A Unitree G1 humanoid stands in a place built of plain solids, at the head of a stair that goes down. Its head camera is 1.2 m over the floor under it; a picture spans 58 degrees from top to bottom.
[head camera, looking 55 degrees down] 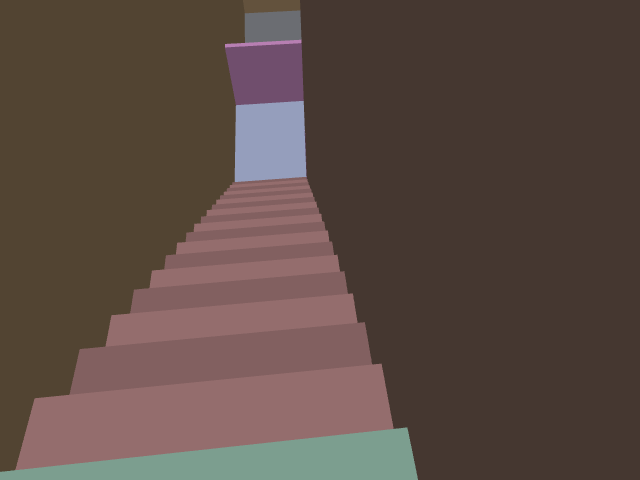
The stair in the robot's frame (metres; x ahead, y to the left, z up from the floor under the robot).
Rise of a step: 0.20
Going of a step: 0.24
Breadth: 1.10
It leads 6 degrees to the left of straight ahead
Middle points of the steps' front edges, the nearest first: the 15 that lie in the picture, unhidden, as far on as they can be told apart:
0.19 0.32 0.00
0.43 0.35 -0.20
0.66 0.37 -0.39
0.90 0.39 -0.59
1.14 0.42 -0.79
1.37 0.44 -0.99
1.61 0.47 -1.19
1.84 0.49 -1.38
2.08 0.51 -1.58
2.31 0.54 -1.78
2.55 0.56 -1.98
2.79 0.58 -2.18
3.02 0.61 -2.37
3.26 0.63 -2.57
3.49 0.66 -2.77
